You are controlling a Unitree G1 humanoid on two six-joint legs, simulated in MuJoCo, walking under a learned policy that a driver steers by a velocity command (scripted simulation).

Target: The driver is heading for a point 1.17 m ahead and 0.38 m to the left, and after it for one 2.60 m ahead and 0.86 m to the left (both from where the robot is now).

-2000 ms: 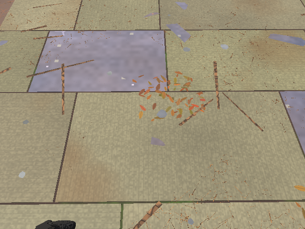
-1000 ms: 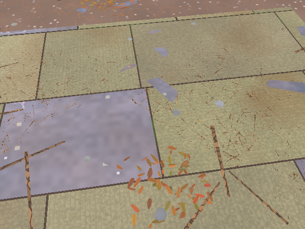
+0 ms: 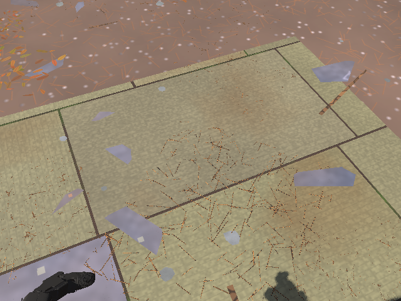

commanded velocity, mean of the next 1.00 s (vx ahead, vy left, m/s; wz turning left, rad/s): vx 0.50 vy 0.00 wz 0.48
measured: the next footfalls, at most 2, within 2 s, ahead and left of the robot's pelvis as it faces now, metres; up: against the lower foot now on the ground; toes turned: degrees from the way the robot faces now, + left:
right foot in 0.10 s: +0.21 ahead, -0.14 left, +0.00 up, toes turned +9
left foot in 0.62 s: +0.43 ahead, +0.19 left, +0.00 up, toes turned +25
